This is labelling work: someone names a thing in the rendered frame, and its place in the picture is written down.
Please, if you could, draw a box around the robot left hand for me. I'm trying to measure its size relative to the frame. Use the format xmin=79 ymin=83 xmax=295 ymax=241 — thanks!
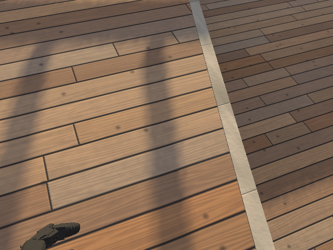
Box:
xmin=20 ymin=222 xmax=80 ymax=250

